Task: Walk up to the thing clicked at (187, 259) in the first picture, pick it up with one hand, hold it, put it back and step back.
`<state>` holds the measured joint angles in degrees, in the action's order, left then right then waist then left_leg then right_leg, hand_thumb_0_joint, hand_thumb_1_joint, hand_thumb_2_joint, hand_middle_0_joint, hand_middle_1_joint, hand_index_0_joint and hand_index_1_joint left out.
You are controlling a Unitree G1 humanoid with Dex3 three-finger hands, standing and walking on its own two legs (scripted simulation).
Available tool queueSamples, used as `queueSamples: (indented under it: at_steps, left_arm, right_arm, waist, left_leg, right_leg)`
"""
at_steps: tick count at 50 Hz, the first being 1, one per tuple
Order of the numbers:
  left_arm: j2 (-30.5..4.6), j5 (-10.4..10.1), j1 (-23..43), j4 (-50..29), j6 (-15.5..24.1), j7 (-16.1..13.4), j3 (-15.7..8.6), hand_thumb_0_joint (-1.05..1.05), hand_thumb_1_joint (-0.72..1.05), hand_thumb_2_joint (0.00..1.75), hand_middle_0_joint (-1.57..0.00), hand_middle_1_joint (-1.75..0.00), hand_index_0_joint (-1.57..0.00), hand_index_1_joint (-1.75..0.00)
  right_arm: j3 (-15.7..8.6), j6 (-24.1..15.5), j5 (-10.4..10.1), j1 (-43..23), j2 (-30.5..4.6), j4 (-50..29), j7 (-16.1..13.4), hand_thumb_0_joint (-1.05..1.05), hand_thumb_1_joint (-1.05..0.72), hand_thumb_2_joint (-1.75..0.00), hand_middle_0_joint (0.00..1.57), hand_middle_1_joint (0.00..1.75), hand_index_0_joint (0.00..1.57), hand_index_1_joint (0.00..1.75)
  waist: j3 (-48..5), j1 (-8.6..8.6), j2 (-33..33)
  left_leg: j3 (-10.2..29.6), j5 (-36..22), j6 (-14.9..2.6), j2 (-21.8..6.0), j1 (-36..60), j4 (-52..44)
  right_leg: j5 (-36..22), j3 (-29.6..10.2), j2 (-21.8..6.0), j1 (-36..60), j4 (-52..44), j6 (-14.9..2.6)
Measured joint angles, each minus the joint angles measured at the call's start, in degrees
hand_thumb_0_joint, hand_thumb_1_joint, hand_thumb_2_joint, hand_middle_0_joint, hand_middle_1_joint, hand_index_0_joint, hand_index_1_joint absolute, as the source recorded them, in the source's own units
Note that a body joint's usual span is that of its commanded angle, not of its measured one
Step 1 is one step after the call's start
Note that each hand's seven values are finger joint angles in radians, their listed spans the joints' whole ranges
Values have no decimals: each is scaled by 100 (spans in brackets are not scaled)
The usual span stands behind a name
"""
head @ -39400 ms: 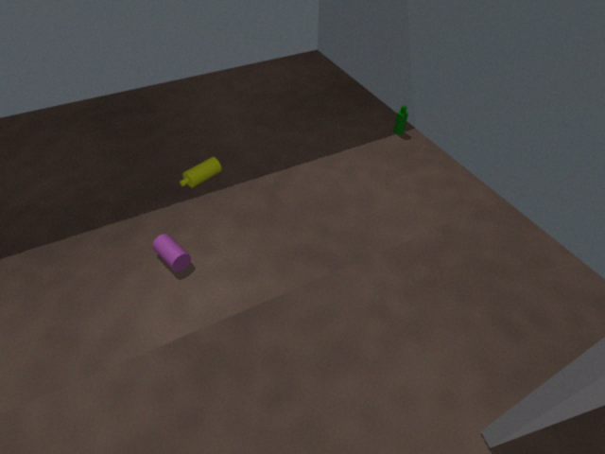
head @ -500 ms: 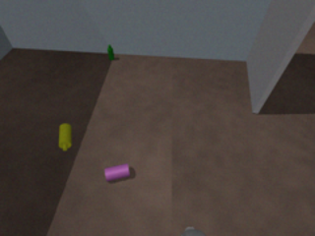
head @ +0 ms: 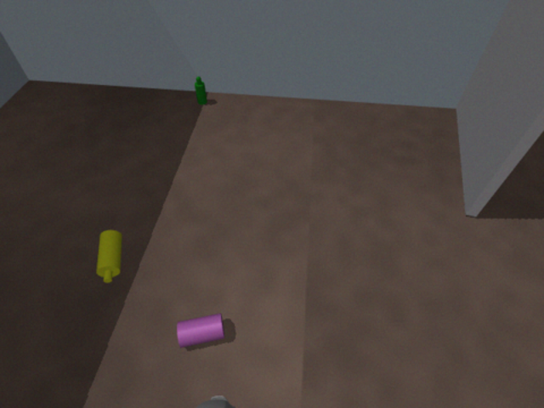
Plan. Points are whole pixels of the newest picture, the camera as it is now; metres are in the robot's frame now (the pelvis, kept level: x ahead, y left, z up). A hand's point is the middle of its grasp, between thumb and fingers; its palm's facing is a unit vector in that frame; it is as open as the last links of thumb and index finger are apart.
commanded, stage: walk up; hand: left
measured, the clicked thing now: (201, 330) +0.49 +0.25 -0.72
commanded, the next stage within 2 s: none
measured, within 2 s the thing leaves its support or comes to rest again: neither
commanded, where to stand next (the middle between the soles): +0.12 +0.00 m, yaw +3 degrees
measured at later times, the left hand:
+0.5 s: hand out of the picture +0.07 +0.27 -0.15, palm faces -0.03 -0.92 -0.40, open 7.4 cm
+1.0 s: hand out of the picture +0.14 +0.25 -0.14, palm faces -0.04 -0.94 -0.35, open 7.4 cm
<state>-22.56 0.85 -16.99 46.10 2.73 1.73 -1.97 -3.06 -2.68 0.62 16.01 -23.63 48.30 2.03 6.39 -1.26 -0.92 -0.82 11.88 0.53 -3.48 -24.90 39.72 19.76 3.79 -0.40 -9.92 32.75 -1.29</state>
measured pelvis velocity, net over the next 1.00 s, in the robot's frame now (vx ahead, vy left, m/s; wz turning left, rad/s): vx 0.04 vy -0.01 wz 0.01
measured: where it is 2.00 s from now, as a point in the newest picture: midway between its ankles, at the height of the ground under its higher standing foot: outside the picture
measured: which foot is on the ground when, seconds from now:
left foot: up 0.00-0.02, down 0.04-1.00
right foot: down 0.00-1.00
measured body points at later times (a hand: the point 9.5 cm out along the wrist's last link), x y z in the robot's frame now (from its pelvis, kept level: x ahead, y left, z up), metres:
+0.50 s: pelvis +0.02 -0.01 -0.01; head +0.04 -0.02 +0.44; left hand +0.07 +0.31 -0.12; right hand +0.14 -0.31 -0.13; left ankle +0.11 +0.12 -0.73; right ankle +0.01 -0.15 -0.73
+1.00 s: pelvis +0.04 -0.01 +0.01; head +0.05 -0.01 +0.46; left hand +0.14 +0.30 -0.12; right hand +0.12 -0.31 -0.12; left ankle +0.11 +0.12 -0.73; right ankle +0.01 -0.15 -0.73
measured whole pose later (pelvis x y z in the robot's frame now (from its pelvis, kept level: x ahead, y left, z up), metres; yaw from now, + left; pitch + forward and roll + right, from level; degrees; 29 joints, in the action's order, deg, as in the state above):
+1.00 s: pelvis +0.04 -0.01 +0.01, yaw +1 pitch -2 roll -1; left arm -21.0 0.4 -4.0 62.5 0.6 0.5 -0.1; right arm -0.3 0.5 0.1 4.5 -20.9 63.7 1.9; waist 4.2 1.2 -0.6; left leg 0.4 6.1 1.3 -2.4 -15.9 24.0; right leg 15.1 1.9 -1.8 -6.7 24.0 1.7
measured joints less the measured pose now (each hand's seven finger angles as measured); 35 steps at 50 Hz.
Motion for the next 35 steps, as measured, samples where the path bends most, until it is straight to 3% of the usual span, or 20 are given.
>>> queueSamples:
  at_steps: [2, 4, 8, 11, 14, 15, 17, 20, 23, 35]
  left_arm:
    - [-69, -42, 12, 33, -70, -40, 13, 1, 90, 89, -20, -30, -21, -30]
    - [-112, -120, 177, 159, -199, -108, -8, 1, 90, 89, -20, -30, -20, -30]
    - [-87, -160, 345, 350, -365, -168, 55, 1, 90, 89, -20, -30, -20, -30]
    - [-63, -151, 397, 513, -375, -124, 74, 1, 90, 89, -20, -30, -20, -30]
    - [-28, -118, 400, 673, -300, -122, 72, 1, 90, 89, -20, -30, -20, -30]
    - [4, -95, 407, 752, -269, -138, 63, 1, 90, 89, -20, -30, -20, -30]
    - [78, -21, 377, 890, -224, -162, 68, 1, 90, 89, -20, -30, -20, -30]
    - [58, 36, 279, 1036, -228, -161, 115, 1, 90, 89, -20, -30, -20, -30]
    - [103, 14, 335, 1191, -214, -171, 146, 1, 90, 89, -20, -30, -20, -30]
    - [62, -57, 958, 1385, -141, -160, 177, 1, 90, 89, -20, -30, -20, -30]
  right_arm:
    - [10, -51, 22, -29, 29, 64, -60, 1, -91, -90, 20, 30, 21, 30]
    - [46, -66, 58, -160, 154, 125, -128, 1, -91, -90, 20, 30, 21, 30]
    - [213, 2, 24, -455, 313, 98, -173, 1, -91, -90, 21, 30, 21, 30]
    - [287, 41, 35, -638, 354, 66, -181, 1, -90, -90, 21, 30, 21, 30]
    - [308, 134, 17, -823, 298, 76, -153, 1, -90, -90, 21, 30, 21, 30]
    - [299, 179, -1, -894, 262, 102, -144, 1, -90, -90, 21, 30, 21, 30]
    - [266, 284, -55, -976, 222, 195, -136, 1, -90, -90, 21, 30, 21, 30]
    - [242, 360, -72, -1004, 245, 362, -96, 1, -90, -90, 21, 30, 21, 30]
    - [201, 330, -101, -1023, 155, 554, -55, 1, -90, -90, 21, 30, 21, 30]
    - [313, 348, -72, -954, 267, 1279, 25, 1, -91, -90, 21, 30, 21, 30]
  waist:
    - [20, -12, 100]
    - [124, -15, 343]
    - [204, 24, 394]
    - [131, 38, 371]
    - [65, 26, 252]
    - [70, 23, 148]
    - [27, 37, -78]
    - [-128, -17, -17]
    - [-132, 41, -170]
    - [-141, 166, -50]
  left_leg:
    - [-80, -353, -85, 106, 284, -544]
    - [-158, -137, -131, 252, 265, -366]
    - [-152, -50, -175, 149, 282, -299]
    - [-163, -56, -132, 91, 250, -327]
    - [-150, 37, -78, 26, 128, -130]
    - [-108, 91, -50, -31, 93, -19]
    - [25, 143, -14, -124, 92, 57]
    - [14, 542, -48, 78, 197, -35]
    - [46, -116, 3, 78, 352, -318]
    - [36, -372, 46, 107, 724, -1132]
  right_leg:
    - [358, 13, -56, -107, 498, 53]
    - [638, -190, -151, -370, 1168, -4]
    - [1286, -412, 29, -790, 1970, -83]
    - [1086, -429, -85, -822, 1640, -81]
    - [465, -397, -166, -567, 791, -29]
    - [176, -359, -126, -490, 627, 107]
    - [106, -253, -21, -386, 531, 258]
    - [182, -355, -150, -407, 584, 281]
    - [162, -326, -145, -294, 496, 322]
    - [-237, -296, -162, 77, -356, 318]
